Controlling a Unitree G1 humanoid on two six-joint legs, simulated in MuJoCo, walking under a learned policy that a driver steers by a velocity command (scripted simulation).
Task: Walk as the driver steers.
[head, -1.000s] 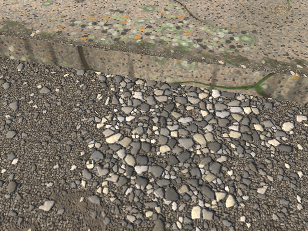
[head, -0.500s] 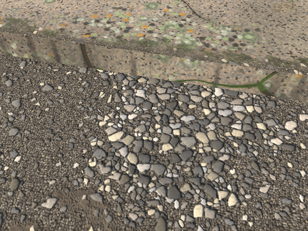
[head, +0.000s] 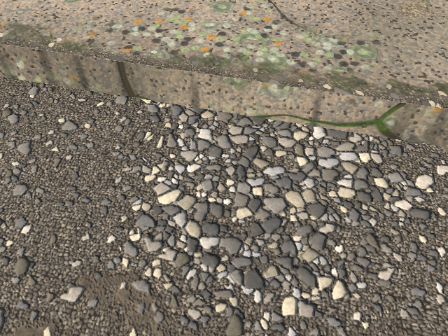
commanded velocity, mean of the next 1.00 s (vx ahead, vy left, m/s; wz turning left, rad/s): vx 0.33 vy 0.00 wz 0.00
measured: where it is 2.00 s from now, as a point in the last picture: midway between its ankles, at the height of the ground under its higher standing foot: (242, 227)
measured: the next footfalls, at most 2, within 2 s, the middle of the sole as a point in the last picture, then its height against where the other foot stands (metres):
left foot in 0.84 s outside the picture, level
right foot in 1.38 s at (279, 254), level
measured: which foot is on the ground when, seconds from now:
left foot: down 0.00-0.38, up 0.40-0.82, down 0.84-1.00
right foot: down 0.00-0.86, up 0.88-1.00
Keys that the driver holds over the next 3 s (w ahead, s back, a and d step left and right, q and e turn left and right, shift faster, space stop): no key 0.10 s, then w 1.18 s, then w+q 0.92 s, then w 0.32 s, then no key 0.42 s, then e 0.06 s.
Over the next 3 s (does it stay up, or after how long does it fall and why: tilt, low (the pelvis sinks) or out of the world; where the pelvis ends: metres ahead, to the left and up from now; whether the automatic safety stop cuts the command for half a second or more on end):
stays up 1.27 0.20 0.00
